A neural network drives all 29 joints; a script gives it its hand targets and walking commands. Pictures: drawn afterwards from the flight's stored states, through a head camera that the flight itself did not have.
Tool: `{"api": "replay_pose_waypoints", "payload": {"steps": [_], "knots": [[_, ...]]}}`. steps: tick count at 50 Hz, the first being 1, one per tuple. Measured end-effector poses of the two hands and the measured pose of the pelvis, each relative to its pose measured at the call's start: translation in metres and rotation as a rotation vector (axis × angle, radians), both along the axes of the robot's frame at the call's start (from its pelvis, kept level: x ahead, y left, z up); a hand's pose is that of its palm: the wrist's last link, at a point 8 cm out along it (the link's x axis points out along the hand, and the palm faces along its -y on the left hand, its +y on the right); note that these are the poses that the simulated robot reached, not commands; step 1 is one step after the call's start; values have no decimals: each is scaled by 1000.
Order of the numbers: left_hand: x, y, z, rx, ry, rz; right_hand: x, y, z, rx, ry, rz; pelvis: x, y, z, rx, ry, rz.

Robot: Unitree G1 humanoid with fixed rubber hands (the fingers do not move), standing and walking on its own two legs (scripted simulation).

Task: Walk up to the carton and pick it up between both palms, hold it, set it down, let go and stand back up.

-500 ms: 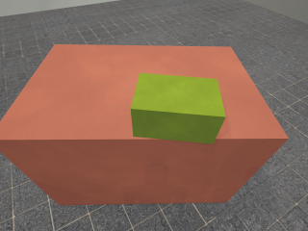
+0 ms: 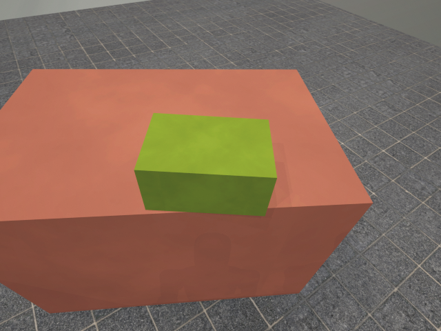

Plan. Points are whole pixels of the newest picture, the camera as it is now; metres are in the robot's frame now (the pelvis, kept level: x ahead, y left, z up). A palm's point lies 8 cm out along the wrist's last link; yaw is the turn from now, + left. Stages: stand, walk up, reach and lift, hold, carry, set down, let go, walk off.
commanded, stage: walk up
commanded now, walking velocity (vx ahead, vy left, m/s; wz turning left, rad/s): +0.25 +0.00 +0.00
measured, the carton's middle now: (208, 163) +0.49 +0.02 +0.01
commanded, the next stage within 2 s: stand in 1.60 s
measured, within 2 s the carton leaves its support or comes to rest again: neither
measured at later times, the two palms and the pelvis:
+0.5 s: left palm out of the picture +0.00 +0.21 -0.11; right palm out of the picture +0.10 -0.29 -0.14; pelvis +0.03 -0.04 +0.01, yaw +2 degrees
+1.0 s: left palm out of the picture -0.02 +0.29 -0.15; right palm out of the picture +0.06 -0.16 -0.13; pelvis +0.02 +0.06 +0.00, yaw +1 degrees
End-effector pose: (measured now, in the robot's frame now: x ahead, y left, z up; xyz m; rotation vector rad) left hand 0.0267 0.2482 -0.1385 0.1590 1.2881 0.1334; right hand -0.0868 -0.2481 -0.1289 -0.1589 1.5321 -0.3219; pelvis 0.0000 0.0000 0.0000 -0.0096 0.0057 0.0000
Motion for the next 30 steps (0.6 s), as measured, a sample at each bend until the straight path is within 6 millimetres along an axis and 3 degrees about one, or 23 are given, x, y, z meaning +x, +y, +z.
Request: {"api": "replay_pose_waypoints", "payload": {"steps": [3,6,12,17,24,30], "knots": [[35,-26,0,52,-62,-10,22,-20,-29,58,-7,12,20,-27,-15,38,-6,8],[48,-45,14,114,-111,25,52,-37,-49,101,-3,66,28,-41,-17,46,-21,16],[21,-56,42,169,-3,51,120,-57,-33,143,-98,104,37,-58,6,107,-1,7],[0,-60,43,166,45,56,150,-66,-25,124,-143,125,39,-60,9,97,8,11],[-23,-43,33,142,70,83,181,-49,-17,99,-202,173,34,-41,7,68,16,24],[-39,4,12,126,81,117,207,-7,-5,74,-279,239,23,-6,-1,35,22,34]]}}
